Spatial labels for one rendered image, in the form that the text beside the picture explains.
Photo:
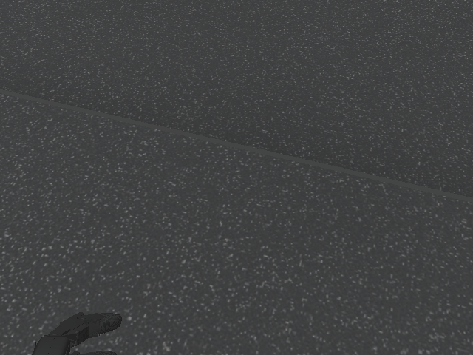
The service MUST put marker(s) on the left robot hand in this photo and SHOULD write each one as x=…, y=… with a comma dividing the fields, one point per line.
x=74, y=330

